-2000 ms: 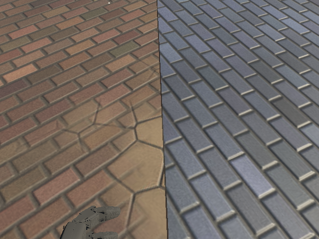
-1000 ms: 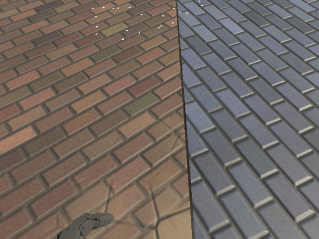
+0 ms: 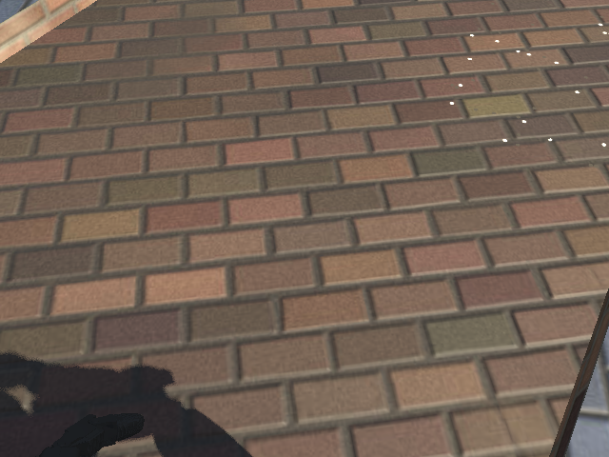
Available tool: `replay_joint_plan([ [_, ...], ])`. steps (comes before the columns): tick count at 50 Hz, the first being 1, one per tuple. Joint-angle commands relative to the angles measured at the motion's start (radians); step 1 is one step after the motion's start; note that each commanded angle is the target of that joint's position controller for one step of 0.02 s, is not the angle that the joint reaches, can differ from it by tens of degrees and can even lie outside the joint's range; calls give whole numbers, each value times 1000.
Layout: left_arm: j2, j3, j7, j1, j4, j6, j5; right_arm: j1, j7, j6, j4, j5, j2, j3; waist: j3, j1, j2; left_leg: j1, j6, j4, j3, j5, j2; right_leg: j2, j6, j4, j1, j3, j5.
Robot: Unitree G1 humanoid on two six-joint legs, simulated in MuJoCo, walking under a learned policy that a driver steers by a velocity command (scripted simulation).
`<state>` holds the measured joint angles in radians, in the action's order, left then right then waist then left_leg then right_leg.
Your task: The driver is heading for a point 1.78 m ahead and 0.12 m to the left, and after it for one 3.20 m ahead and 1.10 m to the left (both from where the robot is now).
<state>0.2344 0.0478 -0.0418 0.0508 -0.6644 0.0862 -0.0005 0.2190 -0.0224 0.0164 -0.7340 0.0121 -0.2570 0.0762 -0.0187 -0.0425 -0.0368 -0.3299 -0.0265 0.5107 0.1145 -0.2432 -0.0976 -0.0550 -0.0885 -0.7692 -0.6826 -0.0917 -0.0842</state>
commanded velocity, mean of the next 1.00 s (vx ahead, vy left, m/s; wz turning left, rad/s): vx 0.02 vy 0.00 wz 0.34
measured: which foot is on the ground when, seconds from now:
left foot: down 0.00-0.06, up 0.08-0.44, down 0.46-1.00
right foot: up 0.00-0.04, down 0.06-0.46, up 0.48-0.76, down 0.78-1.00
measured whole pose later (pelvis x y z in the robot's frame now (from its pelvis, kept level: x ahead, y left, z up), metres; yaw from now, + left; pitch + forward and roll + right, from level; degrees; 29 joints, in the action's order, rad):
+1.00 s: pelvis +0.06 +0.01 +0.00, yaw +18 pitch -1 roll +1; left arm 0.22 0.05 -0.01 0.20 -0.90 0.02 0.01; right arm 0.21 -0.01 0.04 -0.77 -0.02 -0.18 0.06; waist -0.01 0.01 -0.01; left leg -0.19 -0.04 0.49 0.00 -0.29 -0.06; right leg -0.06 -0.05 -0.52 -0.25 -0.01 -0.26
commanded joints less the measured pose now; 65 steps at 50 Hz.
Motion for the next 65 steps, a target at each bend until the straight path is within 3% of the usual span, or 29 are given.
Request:
replay_joint_plan([
  [1, 113, 52, 11, 116, 26, -8, 6, -63, -2, -6, 84, 10, -107, 30, 164, 83, 173, -29, -132, -20, 187, 183, 174, 65, 28, 216, 358, 59, 100],
  [2, 123, 62, 14, 130, 25, -8, 23, -40, 1, -4, 86, 5, -78, 24, 144, 83, 164, -70, -93, 43, 193, 53, 124, 40, 48, 260, 429, 59, 147],
  [3, 168, 74, 10, 189, 32, -9, 37, -12, 1, -5, 98, -13, -16, 9, 171, 88, 62, -188, -31, 229, 132, -199, 43, -133, 105, 250, 572, -75, 380],
  [4, 189, 77, 7, 243, 39, -21, 68, 107, -2, -6, 109, -9, 12, 3, 235, 46, -179, -322, 39, 547, 73, -529, -57, -390, 254, 293, 676, -338, 597],
  [5, 220, 87, 13, 213, 41, -24, 51, 157, 2, -4, 129, 4, -79, 23, 303, 17, -258, -380, 69, 742, 79, -476, -2, -460, 363, 383, 652, -570, 305],
  [6, 165, 75, 12, 155, 58, -27, 36, 83, -5, 14, 124, 12, -140, 42, 221, 37, -203, -437, 79, 852, 41, -379, 42, -389, 346, 412, 587, -472, 43],
  [8, 100, 51, 2, 43, 70, -47, 18, 25, -20, 58, 129, 6, -157, 55, 127, 26, -140, -388, 92, 900, 3, -235, 84, -272, 274, 451, 409, -246, -163],
  [11, 129, 53, -14, 2, 72, -61, 27, 18, -13, 70, 149, 6, -105, 43, 95, 11, -138, -276, 99, 798, -82, -130, 77, -201, 237, 473, 309, -47, -144],
  [15, 164, 65, -26, 65, 45, -69, 21, -64, 2, 63, 186, -4, -57, 15, 144, 59, -136, -231, 89, 529, -103, -152, 116, -257, 276, 459, 421, -11, -94],
  [19, 197, 72, -14, 62, 28, -81, 5, -34, 24, 64, 180, -4, -76, 20, 153, 61, -169, -73, 44, 304, -155, -149, 104, -279, 273, 460, 396, 13, -147],
  [21, 189, 67, -6, 49, 11, -93, -8, 45, 32, 64, 145, -5, -62, 23, 145, 20, -146, 64, -2, 90, -195, -48, 75, -264, 241, 405, 351, 47, -138],
  [22, 166, 61, 0, 79, -8, -99, -14, 81, 34, 63, 126, -8, -62, 26, 135, 12, -119, 150, -27, -12, -200, -11, 51, -240, 195, 352, 303, 84, -152],
  [23, 117, 48, 12, 117, -23, -99, -8, 103, 31, 59, 124, -14, -94, 34, 116, 21, 4, 254, -67, -114, -56, 43, 130, -180, 109, 200, 189, 166, -248],
  [24, 47, 20, 31, 122, 16, -88, 38, 91, 17, 55, 150, -14, -190, 45, 102, 66, 323, 353, -168, -135, 287, 318, 389, -44, 1, -114, -63, 273, -529],
  [25, 109, 43, 18, 14, 47, -76, 6, 87, 20, 42, 164, -65, -208, 45, 112, -8, 300, 169, -313, -202, 384, 230, 479, -30, 5, -204, -69, 95, -550],
  [26, 164, 58, 6, -36, 44, -80, -9, 26, 20, 25, 168, -81, -171, 35, 57, 3, 224, 139, -291, -222, 314, 163, 425, -30, 14, -285, -69, 68, -476],
  [28, 142, 63, -8, 46, -23, -97, 14, -77, 10, 6, 166, -37, -94, 9, 64, 58, 175, 113, -193, -209, 174, 152, 329, -44, 14, -292, -24, 44, -314],
  [29, 132, 62, -8, 94, -43, -101, 25, -114, 7, 0, 164, -27, -78, 1, 73, 84, 174, 80, -169, -199, 114, 215, 296, -44, 8, -280, 40, 47, -238],
  [31, 98, 50, 4, 121, -65, -96, 18, -120, 4, -7, 152, -33, -42, -10, 99, 92, 148, 64, -142, -177, 32, 304, 246, -42, 5, -189, 158, 58, -162],
  [33, 64, 31, 13, 81, -59, -89, 11, -85, 1, -8, 132, -36, -44, -9, 104, 62, 153, 97, -150, -162, 17, 348, 241, -31, 7, -36, 225, 71, -179],
  [36, 78, 24, 22, 64, -56, -82, 6, -33, 6, -3, 98, -34, -41, -12, 100, 36, 163, 153, -176, -138, 75, 315, 272, -16, 16, 146, 298, 80, -264],
  [37, 78, 21, 26, 84, -65, -77, 10, -33, 9, -1, 87, -27, -32, -16, 87, 53, 148, 142, -157, -133, 82, 261, 264, -20, 27, 270, 358, 77, -156],
  [39, 128, 27, 29, 144, -91, -72, 28, 8, 13, -8, 65, -35, -19, -18, 100, 49, 79, 99, -87, -110, 70, 131, 208, -77, 45, 312, 506, 17, 165],
  [40, 181, 41, 29, 159, -109, -70, 22, 42, 20, -13, 64, -41, -28, -12, 78, 8, -15, 56, -62, -123, 50, 95, 166, -87, 73, 271, 527, 23, 192],
  [41, 159, 45, 35, 139, -126, -67, 7, 21, 19, -11, 61, -38, -41, -8, 58, 23, -66, 99, -36, -123, 6, 83, 133, -60, 90, 273, 450, 34, 56],
  [42, 110, 35, 39, 136, -128, -62, 8, -22, 16, -5, 55, -34, -53, -5, 44, 53, -41, 115, -27, -102, -5, 68, 128, -49, 82, 300, 430, 36, 8],
  [44, 87, 26, 36, 124, -149, -56, 12, -45, 9, 11, 56, -31, -27, -5, 40, 48, -38, 130, -29, -99, -10, 102, 129, -43, 64, 317, 427, 39, 3],
  [53, 89, 26, 17, 135, -228, -53, 6, -2, -3, 14, -19, -25, -11, 10, 27, 50, 33, 158, -21, -108, -28, 158, 124, -28, 62, 320, 467, 54, -6],
  [65, 76, 26, 6, 132, -323, -65, 0, 44, -17, 5, -120, -18, -21, 17, -7, 50, 37, 168, -9, -118, -44, 178, 125, -9, 61, 339, 490, 68, -4],
])
Keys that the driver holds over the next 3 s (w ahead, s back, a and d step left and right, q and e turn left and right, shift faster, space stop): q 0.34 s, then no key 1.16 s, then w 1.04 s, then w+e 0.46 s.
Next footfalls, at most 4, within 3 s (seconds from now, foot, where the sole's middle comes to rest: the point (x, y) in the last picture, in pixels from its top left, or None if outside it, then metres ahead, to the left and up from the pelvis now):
0.06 right None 0.19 -0.14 -0.77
0.46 left None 0.05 0.10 -0.77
0.78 right None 0.15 -0.12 -0.77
1.82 right None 0.23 -0.10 -0.77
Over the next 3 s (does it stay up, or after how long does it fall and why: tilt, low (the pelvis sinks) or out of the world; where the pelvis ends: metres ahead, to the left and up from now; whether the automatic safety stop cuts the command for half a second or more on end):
stays up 0.76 0.10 0.00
